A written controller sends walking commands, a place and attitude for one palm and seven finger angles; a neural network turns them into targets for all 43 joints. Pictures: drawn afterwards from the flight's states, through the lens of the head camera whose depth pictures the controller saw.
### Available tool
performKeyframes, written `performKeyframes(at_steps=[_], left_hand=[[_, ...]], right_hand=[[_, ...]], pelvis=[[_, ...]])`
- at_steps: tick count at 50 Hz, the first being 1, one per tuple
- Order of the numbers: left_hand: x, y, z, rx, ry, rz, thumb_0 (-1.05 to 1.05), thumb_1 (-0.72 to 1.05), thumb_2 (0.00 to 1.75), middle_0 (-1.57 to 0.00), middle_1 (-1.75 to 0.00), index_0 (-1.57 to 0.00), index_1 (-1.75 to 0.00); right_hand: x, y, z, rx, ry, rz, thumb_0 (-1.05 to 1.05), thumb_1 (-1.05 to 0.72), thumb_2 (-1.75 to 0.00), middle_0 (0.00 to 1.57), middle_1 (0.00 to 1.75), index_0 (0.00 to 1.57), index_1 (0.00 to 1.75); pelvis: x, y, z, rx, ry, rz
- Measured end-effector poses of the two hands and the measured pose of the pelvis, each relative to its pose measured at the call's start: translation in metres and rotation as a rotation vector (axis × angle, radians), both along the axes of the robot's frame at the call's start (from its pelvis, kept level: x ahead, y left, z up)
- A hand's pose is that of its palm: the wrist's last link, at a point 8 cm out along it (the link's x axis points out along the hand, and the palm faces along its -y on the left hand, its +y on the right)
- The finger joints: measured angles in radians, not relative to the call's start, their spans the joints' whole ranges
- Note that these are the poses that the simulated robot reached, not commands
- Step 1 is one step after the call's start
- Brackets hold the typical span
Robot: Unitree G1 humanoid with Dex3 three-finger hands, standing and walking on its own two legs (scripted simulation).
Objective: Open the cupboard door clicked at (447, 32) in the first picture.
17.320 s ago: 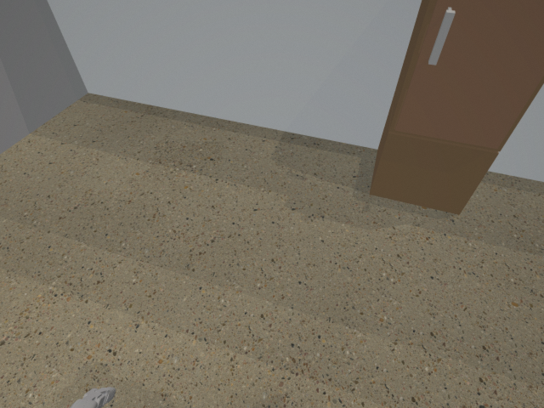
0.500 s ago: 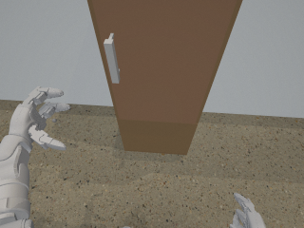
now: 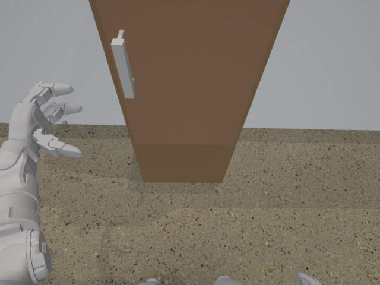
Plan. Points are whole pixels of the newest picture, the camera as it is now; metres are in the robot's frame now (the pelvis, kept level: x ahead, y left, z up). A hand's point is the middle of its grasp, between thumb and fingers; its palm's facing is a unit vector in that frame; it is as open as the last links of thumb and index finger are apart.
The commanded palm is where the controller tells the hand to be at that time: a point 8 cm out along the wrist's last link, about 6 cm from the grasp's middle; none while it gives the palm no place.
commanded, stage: move the hooked fingers beside the handle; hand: left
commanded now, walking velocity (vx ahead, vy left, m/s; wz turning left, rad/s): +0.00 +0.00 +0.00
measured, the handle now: (125, 65) +0.62 +0.17 +0.08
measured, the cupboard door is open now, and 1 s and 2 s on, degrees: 0 0 0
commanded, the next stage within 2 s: slide the fingers in behind the handle in 1.62 s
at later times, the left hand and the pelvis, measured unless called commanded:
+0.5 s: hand (80, 91) +0.49 +0.25 +0.11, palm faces -0.02 -1.00 -0.01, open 14.0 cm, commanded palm +0.48 +0.29 +0.09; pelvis +0.00 +0.01 -0.01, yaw -1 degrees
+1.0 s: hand (97, 72) +0.56 +0.23 +0.10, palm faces -0.02 -1.00 -0.03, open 14.0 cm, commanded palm +0.54 +0.27 +0.09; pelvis +0.01 +0.01 -0.02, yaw -3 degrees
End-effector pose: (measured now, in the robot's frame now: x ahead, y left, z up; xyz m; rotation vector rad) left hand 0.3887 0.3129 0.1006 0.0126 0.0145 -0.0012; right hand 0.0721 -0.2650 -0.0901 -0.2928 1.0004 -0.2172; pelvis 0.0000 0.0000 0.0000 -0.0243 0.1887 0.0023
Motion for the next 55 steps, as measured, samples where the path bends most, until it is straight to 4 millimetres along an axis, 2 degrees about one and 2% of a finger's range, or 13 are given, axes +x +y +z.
performKeyframes(at_steps=[10, 15, 26, 45, 50, 55], left_hand=[[0.036, -0.008, 0.001, -0.014, 0.011, -0.020, -0.02, -0.50, 0.30, -0.30, -1.20, -0.30, -1.20], [0.055, -0.009, -0.004, -0.013, 0.019, -0.006, -0.02, -0.50, 0.30, -0.30, -1.20, -0.30, -1.20], [0.087, -0.013, 0.007, -0.001, -0.005, -0.021, -0.02, -0.50, 0.30, -0.29, -1.20, -0.30, -1.20], [0.149, -0.030, 0.009, -0.002, 0.011, -0.002, -0.02, -0.50, 0.30, -0.30, -1.20, -0.30, -1.20], [0.154, -0.032, 0.004, 0.017, 0.026, -0.016, -0.02, -0.50, 0.30, -0.29, -1.20, -0.30, -1.20], [0.148, -0.030, -0.006, 0.002, 0.043, -0.009, -0.02, -0.50, 0.30, -0.30, -1.20, -0.30, -1.20]], right_hand=[[-0.018, 0.005, -0.007, -0.002, 0.080, -0.025, 0.01, -0.90, -0.90, 0.20, 0.30, 0.20, 0.30], [-0.035, 0.007, -0.009, -0.006, 0.137, -0.052, 0.01, -0.90, -0.90, 0.20, 0.30, 0.21, 0.30], [-0.078, 0.008, -0.011, -0.008, 0.289, -0.124, 0.01, -0.90, -0.90, 0.20, 0.30, 0.21, 0.30], [-0.120, 0.010, -0.009, -0.017, 0.439, -0.182, 0.01, -0.91, -0.90, 0.20, 0.30, 0.21, 0.30], [-0.129, 0.014, -0.007, 0.002, 0.478, -0.206, 0.01, -0.91, -0.90, 0.20, 0.30, 0.20, 0.30], [-0.127, 0.017, -0.005, 0.022, 0.494, -0.216, 0.01, -0.91, -0.90, 0.20, 0.30, 0.20, 0.30]], pelvis=[[-0.001, 0.007, -0.004, -0.006, 0.038, 0.000], [-0.001, 0.008, -0.007, -0.008, 0.063, -0.007], [0.004, 0.011, -0.010, -0.019, 0.104, -0.014], [0.004, 0.008, -0.018, -0.031, 0.190, -0.020], [0.010, 0.008, -0.017, -0.028, 0.206, -0.034], [0.016, 0.007, -0.015, -0.028, 0.200, -0.041]])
